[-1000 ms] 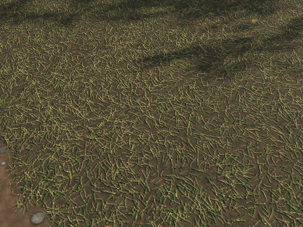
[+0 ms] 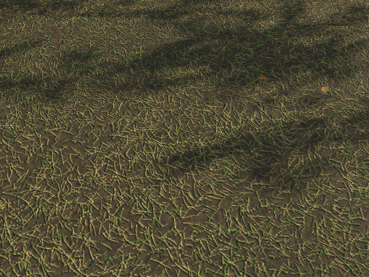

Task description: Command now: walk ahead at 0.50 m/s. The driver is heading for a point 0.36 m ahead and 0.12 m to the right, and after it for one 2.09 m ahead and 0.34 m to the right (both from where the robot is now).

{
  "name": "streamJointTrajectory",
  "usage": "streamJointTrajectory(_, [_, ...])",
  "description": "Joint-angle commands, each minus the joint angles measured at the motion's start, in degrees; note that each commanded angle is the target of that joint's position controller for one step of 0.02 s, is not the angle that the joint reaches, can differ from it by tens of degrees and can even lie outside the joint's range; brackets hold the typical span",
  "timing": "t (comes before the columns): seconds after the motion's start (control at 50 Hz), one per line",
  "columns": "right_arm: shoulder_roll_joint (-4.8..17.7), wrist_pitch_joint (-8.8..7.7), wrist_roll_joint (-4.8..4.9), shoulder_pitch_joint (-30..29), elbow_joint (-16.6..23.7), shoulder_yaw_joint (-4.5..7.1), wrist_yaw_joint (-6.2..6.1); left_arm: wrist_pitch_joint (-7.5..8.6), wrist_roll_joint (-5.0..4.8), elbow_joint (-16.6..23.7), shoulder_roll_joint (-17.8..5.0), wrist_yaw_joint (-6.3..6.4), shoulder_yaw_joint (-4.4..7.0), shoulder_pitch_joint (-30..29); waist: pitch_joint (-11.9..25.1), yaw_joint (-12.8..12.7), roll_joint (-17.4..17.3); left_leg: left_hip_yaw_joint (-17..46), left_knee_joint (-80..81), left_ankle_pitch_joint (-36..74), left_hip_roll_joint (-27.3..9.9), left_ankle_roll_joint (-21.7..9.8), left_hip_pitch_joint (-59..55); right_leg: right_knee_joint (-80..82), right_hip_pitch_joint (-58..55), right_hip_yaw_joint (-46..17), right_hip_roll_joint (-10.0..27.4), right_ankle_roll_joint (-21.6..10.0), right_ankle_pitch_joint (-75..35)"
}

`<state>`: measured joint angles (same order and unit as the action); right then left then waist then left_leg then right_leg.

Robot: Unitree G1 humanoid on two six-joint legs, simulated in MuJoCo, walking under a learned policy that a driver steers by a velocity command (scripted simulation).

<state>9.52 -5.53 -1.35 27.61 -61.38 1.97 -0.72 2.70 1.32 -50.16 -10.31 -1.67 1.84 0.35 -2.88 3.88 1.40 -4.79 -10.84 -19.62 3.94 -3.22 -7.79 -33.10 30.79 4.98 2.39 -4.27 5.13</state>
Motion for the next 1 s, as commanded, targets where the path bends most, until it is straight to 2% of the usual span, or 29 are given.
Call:
streamJointTrajectory(0.02, [9.6,-0.02,-0.19,0.5,1.1,1.86,-0.49,1.61,0.07,0.3,-6.1,0.96,2.07,8.3,2.4,-7.1,-5.9,3.9,-15.3,58.6,-16.0,-5.8,0.5,4.5,-11.0,1.9,-4.4,-3.4,4.2])
streamJointTrajectory(0.04, [9.2,0.14,0.21,-0.5,1.6,1.69,-0.38,2.20,0.80,-3.0,-7.7,1.50,2.97,18.4,7.8,-11.1,-4.2,2.1,-26.9,53.2,-13.8,-4.7,6.5,6.9,-24.4,0.5,-3.4,-5.0,1.4])
streamJointTrajectory(0.06, [6.2,0.06,1.65,0.6,3.7,0.77,0.06,2.54,2.38,-4.6,-13.1,2.15,4.42,27.7,15.5,-13.0,2.9,-0.5,-45.7,31.9,-9.5,-2.8,22.0,7.8,-41.2,-16.3,10.7,-9.1,6.3])
streamJointTrajectory(0.08, [3.3,0.16,2.77,6.3,3.7,0.63,0.47,2.00,1.97,-4.7,-16.6,1.53,5.27,28.0,20.3,-9.8,12.2,1.5,-63.2,-11.7,1.0,-1.6,38.3,15.4,-49.8,-42.3,23.2,-16.1,5.9])
streamJointTrajectory(0.1, [7.8,0.56,1.25,0.8,4.1,1.85,0.29,1.39,-0.19,-4.1,-13.7,1.15,4.74,22.1,14.2,-8.2,3.3,8.3,-66.1,-7.2,-3.1,-2.7,42.7,17.2,-43.5,-39.2,19.7,-13.9,11.5])
streamJointTrajectory(0.12, [7.4,0.24,0.90,-3.9,5.7,1.84,0.59,1.50,-0.63,-3.2,-9.9,0.99,3.62,16.6,6.3,-6.7,1.4,7.9,-63.7,-1.8,-5.4,-2.7,43.8,19.1,-34.5,-30.5,17.8,-12.0,10.6])
streamJointTrajectory(0.14, [6.4,0.15,0.75,-5.7,5.9,1.74,0.76,1.88,-0.40,-3.1,-7.0,0.84,2.80,14.1,2.9,-5.1,-0.3,7.7,-60.2,1.6,-7.3,-2.7,41.9,21.3,-28.5,-24.8,14.8,-9.9,6.5])
streamJointTrajectory(0.18, [5.0,1.31,-0.87,-5.0,5.8,1.72,1.36,2.43,-0.80,-4.7,-4.3,1.25,1.77,14.6,1.3,-2.4,1.8,6.7,-55.0,4.0,-9.3,-1.2,37.1,23.3,-22.3,-18.2,10.2,-7.7,-0.7])
streamJointTrajectory(0.24, [4.3,2.47,-1.27,-7.7,7.2,1.71,2.00,3.21,-1.20,-6.4,-6.6,1.61,2.07,19.2,1.0,-1.7,1.2,4.8,-50.5,5.8,-9.6,1.3,38.3,24.4,-21.6,-15.9,8.5,-9.0,-7.0])
streamJointTrajectory(0.28, [4.7,2.88,-1.00,-12.1,9.0,1.66,1.73,3.21,-1.08,-6.4,-8.0,1.81,2.18,20.4,-1.0,-1.9,0.7,3.7,-46.0,8.4,-9.4,3.3,40.7,23.9,-21.0,-14.3,8.2,-9.5,-18.4])
streamJointTrajectory(0.34, [4.7,3.08,-0.12,-17.7,11.2,1.29,1.02,2.66,-0.85,-6.3,-8.5,1.71,2.14,22.3,-0.2,-3.0,2.0,2.5,-38.1,12.0,-7.5,4.7,39.8,19.0,-21.7,-10.7,5.8,-7.9,-35.9])
streamJointTrajectory(0.44, [5.9,3.20,0.73,-24.2,14.2,0.88,-0.10,1.01,-0.52,-5.6,-8.9,2.29,2.45,25.9,2.6,-6.0,4.7,3.2,-30.4,14.8,-4.4,3.9,39.1,12.7,-27.5,-13.4,5.3,-6.9,-38.4])
streamJointTrajectory(0.48, [6.9,2.74,0.81,-24.0,14.7,0.94,-0.48,0.27,-0.13,-4.7,-9.3,2.73,2.86,25.2,2.8,-5.9,5.0,4.6,-26.9,12.7,-3.8,3.2,37.3,9.6,-28.9,-15.9,5.8,-6.6,-37.3])
streamJointTrajectory(0.5, [7.6,2.37,0.88,-21.9,14.3,1.13,-0.67,0.01,-0.03,-4.0,-9.7,2.96,3.17,23.8,3.0,-4.9,5.0,5.6,-23.9,11.6,-3.6,2.7,34.3,7.7,-28.6,-17.3,5.8,-5.8,-35.8])
streamJointTrajectory(0.52, [8.4,1.93,0.93,-18.7,13.5,1.43,-0.91,-0.13,-0.11,-3.2,-10.3,3.05,3.52,21.9,3.4,-3.6,4.9,5.9,-19.7,11.8,-3.1,2.0,30.1,5.0,-27.7,-18.4,5.2,-4.6,-33.6])
streamJointTrajectory(0.54, [9.1,1.21,0.62,-14.3,12.3,1.73,-1.25,-0.11,-0.75,-2.5,-10.7,2.91,3.83,19.8,4.4,-1.1,3.2,5.3,-12.4,18.2,-3.1,1.3,23.0,-0.7,-25.5,-17.7,2.9,-2.9,-30.3])
streamJointTrajectory(0.56, [12.7,0.25,-0.44,-9.2,11.9,2.63,-1.72,0.27,-1.84,-0.5,-8.6,2.69,3.39,19.7,9.6,-0.1,-2.8,11.6,-12.1,35.8,-12.1,-0.8,10.8,-11.8,-19.0,-15.8,-0.9,-0.8,-18.0])
streamJointTrajectory(0.58, [16.5,0.51,-0.54,-8.6,13.6,3.08,-1.51,-0.09,-2.62,0.2,-3.9,3.32,2.79,27.2,16.4,-3.9,-14.5,25.1,-17.3,68.5,-29.5,-6.6,-1.8,-26.9,-7.7,-9.1,-9.7,0.5,28.8])
streamJointTrajectory(0.6, [16.2,1.83,1.09,-9.5,14.5,3.38,-1.05,-1.60,-1.90,-0.9,-7.4,4.05,3.56,32.0,22.0,-4.2,-16.1,32.9,-14.9,63.0,-33.3,-12.7,0.5,-36.2,-4.5,-7.5,-9.6,0.9,36.2])
streamJointTrajectory(0.62, [11.6,2.61,1.14,-13.4,16.2,2.25,-1.12,-2.69,-0.54,-1.7,-9.3,3.74,4.15,28.5,16.3,-5.2,-7.7,28.7,-11.8,48.4,-29.4,-12.2,6.8,-39.9,-3.2,-8.8,-6.6,1.5,31.0])
streamJointTrajectory(0.64, [8.4,3.09,1.00,-17.2,16.9,1.21,-1.49,-3.25,0.23,-0.7,-9.2,2.93,4.29,23.4,10.0,-5.2,-5.2,21.8,-9.3,38.0,-24.9,-10.2,13.1,-38.3,-2.2,-8.4,-4.9,2.4,26.7])
streamJointTrajectory(0.66, [7.9,3.51,0.42,-18.9,17.2,0.86,-1.90,-3.88,0.32,0.2,-8.5,2.31,4.36,21.1,6.9,-5.7,-6.6,17.2,-7.4,32.9,-21.9,-8.7,16.7,-36.8,-2.0,-8.2,-3.6,3.6,24.2])
streamJointTrajectory(0.7, [8.9,3.81,-0.01,-18.5,17.0,1.10,-2.35,-5.35,0.48,0.7,-7.6,1.47,4.16,21.1,5.7,-6.1,-9.5,11.2,-5.8,31.0,-18.9,-8.4,21.0,-36.4,-4.3,-6.6,-3.6,5.2,20.9])
streamJointTrajectory(0.76, [9.9,3.44,-0.29,-16.3,16.5,1.37,-2.03,-6.39,0.12,1.7,-7.2,1.33,3.87,20.0,7.4,-6.0,-8.1,9.1,-5.3,28.9,-19.6,-9.9,21.1,-32.1,-5.3,-6.3,-3.9,5.5,20.2])
streamJointTrajectory(0.82, [10.8,3.84,-0.47,-16.6,16.4,1.59,-1.50,-7.11,0.29,3.0,-6.9,0.95,3.07,17.0,7.1,-5.3,-9.4,8.2,-3.7,18.1,-19.7,-9.9,22.4,-23.4,-7.4,-5.6,-3.2,4.9,19.4])
streamJointTrajectory(0.92, [13.3,5.41,-0.45,-16.0,15.8,2.32,-0.20,-6.66,-0.30,4.4,-7.6,0.70,1.98,14.5,6.8,-3.8,-10.5,9.0,-3.7,7.7,-20.2,-9.1,24.1,-7.4,-15.5,-2.5,-3.8,2.8,19.6])
streamJointTrajectory(0.96, [13.9,6.28,0.35,-15.7,15.1,2.51,-0.01,-5.67,-0.03,3.2,-7.4,0.82,1.60,18.1,5.7,-5.9,-8.4,7.6,-6.2,7.1,-19.4,-5.8,28.4,6.7,-24.2,-1.9,-4.0,0.6,11.5])
streamJointTrajectory(0.98, [12.6,6.59,0.15,-13.7,14.3,2.41,0.27,-4.95,0.32,3.4,-8.6,0.96,1.53,17.8,3.8,-5.7,-4.1,5.3,-9.5,4.9,-17.3,-1.9,31.5,15.3,-26.7,-7.1,-1.5,-0.4,9.2])
streamJointTrajectory(1.0, [7.0,6.59,-0.10,-11.1,15.5,1.10,0.98,-4.26,1.18,4.7,-11.7,1.46,1.61,17.6,6.3,-4.0,10.0,-0.9,-23.3,-5.6,-11.8,2.7,36.7,23.4,-30.5,-25.7,13.9,-2.5,14.0])
